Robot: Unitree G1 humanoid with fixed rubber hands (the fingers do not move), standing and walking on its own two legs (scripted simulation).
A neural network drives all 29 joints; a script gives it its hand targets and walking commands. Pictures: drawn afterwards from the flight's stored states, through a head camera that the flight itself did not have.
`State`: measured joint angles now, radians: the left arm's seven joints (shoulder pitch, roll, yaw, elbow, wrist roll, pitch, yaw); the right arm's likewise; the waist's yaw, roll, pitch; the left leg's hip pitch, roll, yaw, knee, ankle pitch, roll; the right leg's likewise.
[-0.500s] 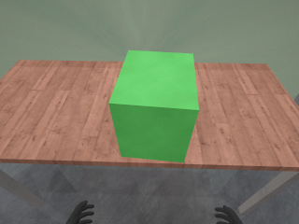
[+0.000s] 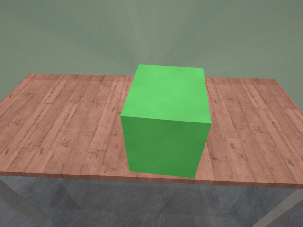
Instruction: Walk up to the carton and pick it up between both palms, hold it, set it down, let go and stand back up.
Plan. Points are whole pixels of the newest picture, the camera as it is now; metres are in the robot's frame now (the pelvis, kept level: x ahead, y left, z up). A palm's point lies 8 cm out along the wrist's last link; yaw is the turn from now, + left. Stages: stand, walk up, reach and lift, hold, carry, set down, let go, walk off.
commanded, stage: stand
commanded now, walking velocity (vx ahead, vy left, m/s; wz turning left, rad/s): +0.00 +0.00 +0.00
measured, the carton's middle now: (165, 119) +0.46 -0.03 +0.05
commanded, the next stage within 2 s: none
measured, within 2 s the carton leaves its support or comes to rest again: neither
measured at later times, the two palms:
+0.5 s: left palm out of the picture -0.06 +0.20 -0.15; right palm out of the picture -0.06 -0.16 -0.15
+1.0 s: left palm out of the picture -0.07 +0.22 -0.15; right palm out of the picture -0.08 -0.15 -0.15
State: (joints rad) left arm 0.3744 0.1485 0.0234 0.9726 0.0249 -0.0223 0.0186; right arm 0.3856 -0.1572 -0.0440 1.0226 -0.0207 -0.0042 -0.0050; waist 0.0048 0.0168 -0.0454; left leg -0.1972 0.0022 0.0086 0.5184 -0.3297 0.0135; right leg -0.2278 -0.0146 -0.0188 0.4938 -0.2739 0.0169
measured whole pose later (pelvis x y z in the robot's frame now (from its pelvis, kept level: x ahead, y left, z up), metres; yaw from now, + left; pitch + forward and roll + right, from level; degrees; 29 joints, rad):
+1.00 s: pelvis -0.01 +0.04 +0.00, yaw -1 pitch -1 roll +0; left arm 0.37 0.06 0.00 1.21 0.01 0.00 0.05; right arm 0.40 -0.07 0.00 1.17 -0.02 -0.02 -0.04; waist 0.00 0.00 -0.01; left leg -0.13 -0.07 0.05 0.41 -0.26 0.07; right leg -0.19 -0.08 0.03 0.44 -0.23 0.08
